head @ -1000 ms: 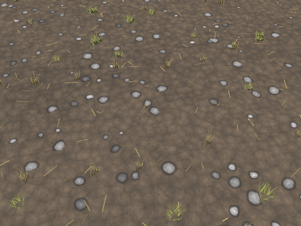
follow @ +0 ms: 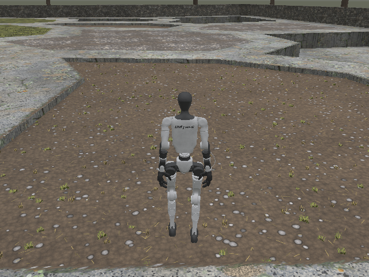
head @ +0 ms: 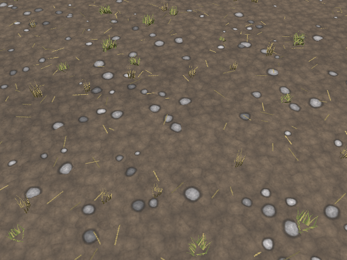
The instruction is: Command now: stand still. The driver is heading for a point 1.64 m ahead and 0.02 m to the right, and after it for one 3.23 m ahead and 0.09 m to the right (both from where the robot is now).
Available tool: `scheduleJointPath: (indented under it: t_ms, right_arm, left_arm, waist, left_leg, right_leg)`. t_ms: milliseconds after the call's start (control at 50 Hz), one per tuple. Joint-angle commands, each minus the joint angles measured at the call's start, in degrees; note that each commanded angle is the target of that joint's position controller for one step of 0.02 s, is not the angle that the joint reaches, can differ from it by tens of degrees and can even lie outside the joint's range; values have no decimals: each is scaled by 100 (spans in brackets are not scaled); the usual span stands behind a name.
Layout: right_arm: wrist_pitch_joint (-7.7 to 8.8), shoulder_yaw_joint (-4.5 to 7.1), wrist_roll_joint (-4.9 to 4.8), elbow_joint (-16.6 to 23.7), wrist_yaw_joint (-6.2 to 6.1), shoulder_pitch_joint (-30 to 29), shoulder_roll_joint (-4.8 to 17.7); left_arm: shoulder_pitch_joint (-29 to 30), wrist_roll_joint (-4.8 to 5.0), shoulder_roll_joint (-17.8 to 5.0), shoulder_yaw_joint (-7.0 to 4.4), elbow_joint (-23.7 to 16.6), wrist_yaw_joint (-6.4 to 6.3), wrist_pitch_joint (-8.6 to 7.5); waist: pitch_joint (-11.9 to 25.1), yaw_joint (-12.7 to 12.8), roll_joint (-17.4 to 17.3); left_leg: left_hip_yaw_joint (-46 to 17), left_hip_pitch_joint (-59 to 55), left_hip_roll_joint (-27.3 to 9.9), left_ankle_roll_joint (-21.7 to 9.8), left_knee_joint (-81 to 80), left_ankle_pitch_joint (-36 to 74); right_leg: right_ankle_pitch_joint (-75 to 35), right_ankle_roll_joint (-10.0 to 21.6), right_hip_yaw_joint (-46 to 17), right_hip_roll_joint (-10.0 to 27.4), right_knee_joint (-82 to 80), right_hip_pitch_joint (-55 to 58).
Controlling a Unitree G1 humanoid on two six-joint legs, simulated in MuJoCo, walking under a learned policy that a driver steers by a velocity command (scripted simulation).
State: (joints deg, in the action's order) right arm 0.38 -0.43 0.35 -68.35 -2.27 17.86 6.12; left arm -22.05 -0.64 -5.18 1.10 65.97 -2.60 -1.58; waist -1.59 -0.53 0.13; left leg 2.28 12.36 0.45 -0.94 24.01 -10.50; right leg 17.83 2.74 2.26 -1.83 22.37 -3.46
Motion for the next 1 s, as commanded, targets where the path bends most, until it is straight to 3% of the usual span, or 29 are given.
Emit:
scheduleJointPath:
  t_ms: [20, 720, 760, 780, 820, 840, 860, 900, 940, 1000]
  right_arm:
    - [9, 39, -1, -8, -11, 470, 340]
    - [-11, 11, -16, -57, -22, 535, 290]
    - [-25, 5, 5, -50, -12, 494, 266]
    - [-31, 27, 26, 14, 2, 397, 304]
    - [-33, 81, 131, 257, 75, 48, 373]
    - [-8, 82, 185, 426, 117, -186, 330]
    - [37, 96, 192, 598, 154, -422, 330]
    - [155, 156, 184, 832, 212, -622, 405]
    - [278, 214, 137, 988, 267, -733, 465]
    - [325, 282, 78, 1238, 348, -987, 510]
  left_arm:
    - [-616, 1, -327, -41, 18, -9, -13]
    - [-736, 6, -321, -34, -10, -8, -42]
    - [-827, -14, -355, -52, 8, -2, -33]
    - [-898, -13, -523, -124, 12, 3, -8]
    - [-1112, -5, -815, -263, 11, 29, 49]
    - [-1250, -13, -834, -296, 33, 46, 50]
    - [-1391, -53, -798, -308, 69, 55, 24]
    - [-1505, -127, -817, -335, 97, 64, -75]
    - [-1438, -119, -837, -342, 55, 78, -184]
    - [-1296, -112, -929, -350, -13, 83, -294]
  waist:
    - [-421, -1, 37]
    - [-450, 14, 54]
    - [-419, 77, 109]
    - [-534, 138, 276]
    - [-1058, 326, 680]
    - [-1350, 433, 742]
    - [-1537, 507, 733]
    - [-1544, 463, 479]
    - [-1327, 382, 317]
    - [-1071, 277, 449]
  left_leg:
    - [-608, -285, -586, -139, -246, 825]
    - [-521, -260, -601, -47, -127, 847]
    - [-414, -195, -455, -61, -44, 184]
    - [-220, 59, -258, -85, 271, -389]
    - [266, 1138, 55, -139, 1123, -1374]
    - [339, 1585, -51, -180, 1512, -1468]
    - [254, 2034, -214, -219, 1969, -1542]
    - [66, 2843, -422, -275, 2513, -1534]
    - [34, 2988, -467, -286, 2426, -1292]
    - [187, 2460, -315, -310, 1933, -983]
  right_leg:
    - [-1112, 84, -611, 752, -514, -711]
    - [-1632, 89, -620, 768, -526, -595]
    - [-407, 174, -713, 708, -765, -589]
    - [575, 308, -902, 740, -923, -609]
    - [2410, 758, -1704, 1292, -1406, -581]
    - [2713, 974, -2078, 1636, -1606, -599]
    - [2558, 1153, -2339, 1879, -1731, -504]
    - [1692, 1316, -2379, 2031, -1697, 115]
    - [686, 1265, -2049, 1932, -1572, 539]
    - [-487, 1111, -1478, 1718, -1324, 450]
